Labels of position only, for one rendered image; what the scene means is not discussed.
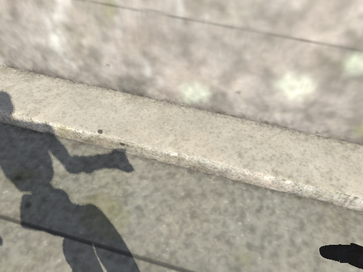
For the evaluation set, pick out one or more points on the robot right hand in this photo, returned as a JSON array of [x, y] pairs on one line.
[[352, 254]]

